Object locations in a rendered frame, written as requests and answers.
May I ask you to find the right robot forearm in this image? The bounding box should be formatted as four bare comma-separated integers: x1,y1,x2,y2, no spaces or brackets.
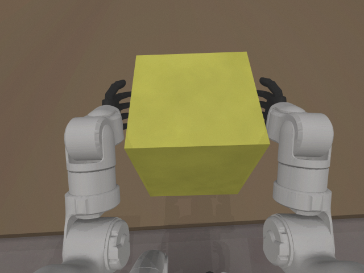
266,102,335,254

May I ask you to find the robot right upper arm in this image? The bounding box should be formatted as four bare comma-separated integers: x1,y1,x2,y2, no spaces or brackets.
263,213,364,273

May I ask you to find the robot left upper arm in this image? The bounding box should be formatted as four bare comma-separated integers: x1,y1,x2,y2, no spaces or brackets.
33,217,130,273

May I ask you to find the robot right hand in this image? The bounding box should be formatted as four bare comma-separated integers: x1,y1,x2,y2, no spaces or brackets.
257,77,287,125

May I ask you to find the robot left hand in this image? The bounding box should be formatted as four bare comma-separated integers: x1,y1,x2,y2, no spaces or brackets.
102,80,131,130

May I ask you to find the left robot forearm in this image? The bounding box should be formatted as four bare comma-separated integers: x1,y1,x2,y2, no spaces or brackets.
63,105,124,253

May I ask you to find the carton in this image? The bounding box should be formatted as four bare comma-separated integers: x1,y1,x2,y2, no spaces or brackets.
124,52,270,197

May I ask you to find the left robot thigh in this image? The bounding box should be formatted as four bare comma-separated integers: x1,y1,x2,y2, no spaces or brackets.
130,250,168,273

